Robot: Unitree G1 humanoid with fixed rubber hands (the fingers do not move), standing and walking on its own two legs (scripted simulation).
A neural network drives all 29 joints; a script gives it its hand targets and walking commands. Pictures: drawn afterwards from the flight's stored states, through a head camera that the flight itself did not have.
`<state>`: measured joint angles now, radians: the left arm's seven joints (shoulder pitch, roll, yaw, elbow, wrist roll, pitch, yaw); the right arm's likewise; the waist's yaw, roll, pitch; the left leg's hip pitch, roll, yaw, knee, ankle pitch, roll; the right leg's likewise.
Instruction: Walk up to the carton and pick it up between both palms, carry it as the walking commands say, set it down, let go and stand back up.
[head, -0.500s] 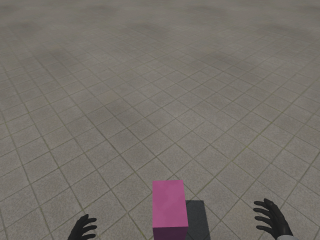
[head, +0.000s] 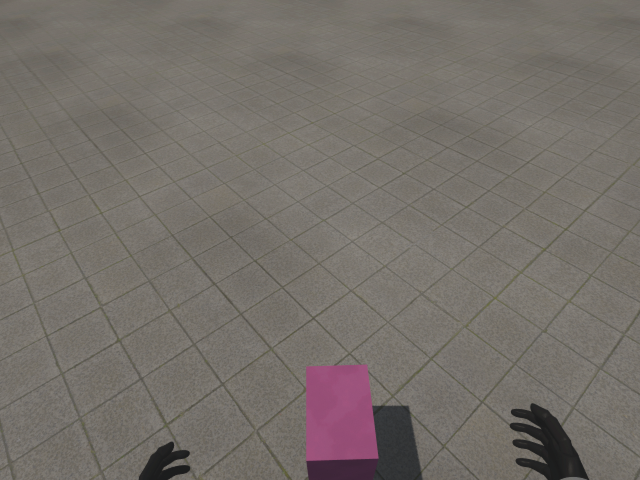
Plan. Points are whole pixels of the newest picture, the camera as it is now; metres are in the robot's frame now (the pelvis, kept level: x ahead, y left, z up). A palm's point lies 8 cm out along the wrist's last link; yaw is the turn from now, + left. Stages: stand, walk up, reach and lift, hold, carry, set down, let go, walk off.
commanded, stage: stand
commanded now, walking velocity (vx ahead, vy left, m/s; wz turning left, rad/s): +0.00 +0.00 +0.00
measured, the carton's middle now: (338, 428) +0.43 +0.00 -0.64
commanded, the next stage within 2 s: none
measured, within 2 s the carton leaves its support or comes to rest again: neither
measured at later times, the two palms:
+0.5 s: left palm out of the picture +0.11 +0.25 -0.09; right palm out of the picture +0.14 -0.26 -0.06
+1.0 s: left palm out of the picture +0.10 +0.25 -0.09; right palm out of the picture +0.13 -0.26 -0.06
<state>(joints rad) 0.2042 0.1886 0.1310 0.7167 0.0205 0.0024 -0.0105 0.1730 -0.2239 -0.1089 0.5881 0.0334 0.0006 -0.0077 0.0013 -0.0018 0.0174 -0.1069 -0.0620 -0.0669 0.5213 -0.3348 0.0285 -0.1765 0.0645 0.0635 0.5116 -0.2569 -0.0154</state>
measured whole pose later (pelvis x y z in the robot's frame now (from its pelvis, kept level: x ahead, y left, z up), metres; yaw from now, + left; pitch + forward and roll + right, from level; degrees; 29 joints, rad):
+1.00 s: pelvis -0.03 +0.00 +0.00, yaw +0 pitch -6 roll +0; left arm 0.20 0.19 0.13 0.74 0.02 -0.02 -0.01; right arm 0.17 -0.23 -0.11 0.65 0.03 -0.03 -0.01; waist 0.00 0.00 0.02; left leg -0.12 -0.06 -0.07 0.52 -0.29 0.03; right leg -0.18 0.06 0.06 0.49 -0.21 -0.02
